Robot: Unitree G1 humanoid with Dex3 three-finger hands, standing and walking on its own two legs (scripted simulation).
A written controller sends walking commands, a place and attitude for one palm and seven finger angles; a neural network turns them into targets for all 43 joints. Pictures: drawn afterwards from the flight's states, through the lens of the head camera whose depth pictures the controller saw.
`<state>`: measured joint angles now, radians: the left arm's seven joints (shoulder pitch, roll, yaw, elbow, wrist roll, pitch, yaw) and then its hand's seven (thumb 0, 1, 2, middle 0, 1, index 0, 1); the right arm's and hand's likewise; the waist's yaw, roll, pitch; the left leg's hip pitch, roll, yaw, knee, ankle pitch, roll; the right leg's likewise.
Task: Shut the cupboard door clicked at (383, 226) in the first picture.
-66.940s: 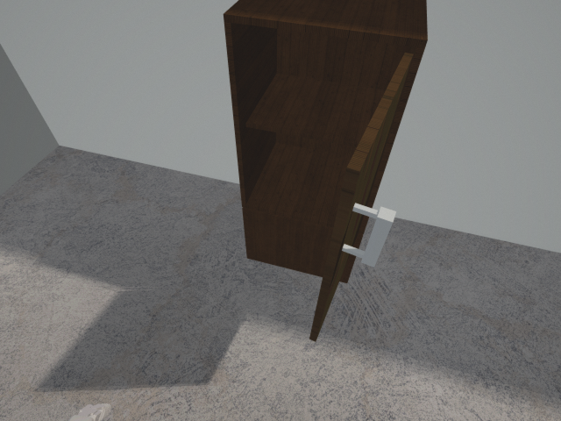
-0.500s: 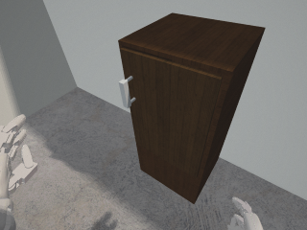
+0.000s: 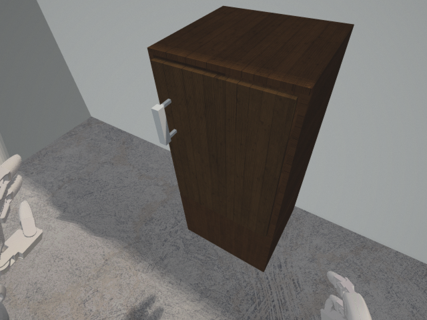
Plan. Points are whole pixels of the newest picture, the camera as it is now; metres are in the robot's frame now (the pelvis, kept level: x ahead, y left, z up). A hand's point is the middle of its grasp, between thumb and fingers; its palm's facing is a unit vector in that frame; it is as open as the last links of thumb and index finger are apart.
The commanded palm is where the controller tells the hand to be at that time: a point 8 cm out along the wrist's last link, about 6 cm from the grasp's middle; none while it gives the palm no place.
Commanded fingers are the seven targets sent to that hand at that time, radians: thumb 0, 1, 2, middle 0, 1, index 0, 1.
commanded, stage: step back with the hand held close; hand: left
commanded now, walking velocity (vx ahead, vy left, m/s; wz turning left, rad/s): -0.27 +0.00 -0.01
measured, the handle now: (166, 121) +0.64 +0.20 +0.01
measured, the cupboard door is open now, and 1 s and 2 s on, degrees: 0 0 0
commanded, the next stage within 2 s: stop stepping back and stand still in 1.30 s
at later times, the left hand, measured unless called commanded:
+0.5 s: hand out of the picture +0.13 +0.28 +0.16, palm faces +0.45 -0.77 -0.46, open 7.4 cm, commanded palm +0.08 +0.31 +0.17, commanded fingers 0.00 0.90 0.90 -0.20 -0.30 -0.20 -0.30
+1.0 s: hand out of the picture +0.08 +0.28 +0.17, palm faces +0.46 -0.77 -0.44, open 7.4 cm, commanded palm +0.01 +0.32 +0.17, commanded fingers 0.00 0.90 0.90 -0.20 -0.30 -0.20 -0.30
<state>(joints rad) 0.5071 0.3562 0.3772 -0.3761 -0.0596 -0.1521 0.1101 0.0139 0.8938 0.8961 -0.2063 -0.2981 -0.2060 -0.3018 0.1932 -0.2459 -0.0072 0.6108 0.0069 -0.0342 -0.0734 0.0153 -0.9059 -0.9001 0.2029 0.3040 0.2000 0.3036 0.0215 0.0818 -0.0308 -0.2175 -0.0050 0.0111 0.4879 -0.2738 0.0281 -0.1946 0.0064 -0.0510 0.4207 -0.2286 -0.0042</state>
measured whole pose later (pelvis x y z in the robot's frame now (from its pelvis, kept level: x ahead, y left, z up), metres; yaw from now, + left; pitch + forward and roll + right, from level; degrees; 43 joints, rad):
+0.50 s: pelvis -0.07 +0.01 -0.01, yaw -1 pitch +0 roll -1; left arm 0.53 0.39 0.42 -0.45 -0.02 -0.21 0.15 0.01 0.89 0.90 -0.21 -0.30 -0.21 -0.30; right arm 0.24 -0.23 0.00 0.56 0.01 -0.02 -0.09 0.01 -0.91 -0.90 0.20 0.30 0.20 0.30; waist 0.01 0.03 -0.03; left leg -0.39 -0.01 0.03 0.62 -0.25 0.05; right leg -0.37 -0.01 -0.04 0.55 -0.19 0.01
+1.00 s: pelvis -0.11 +0.01 -0.02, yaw +3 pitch +1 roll -2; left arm 0.54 0.43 0.43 -0.54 -0.02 -0.28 0.16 0.01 0.89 0.90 -0.21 -0.30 -0.21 -0.30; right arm 0.21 -0.22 -0.02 0.62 -0.01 -0.06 -0.06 0.01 -0.91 -0.90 0.20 0.30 0.20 0.30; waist -0.01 -0.01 -0.02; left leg -0.51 -0.02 -0.01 0.67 -0.30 0.02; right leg -0.41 0.04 0.02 0.55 -0.17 0.01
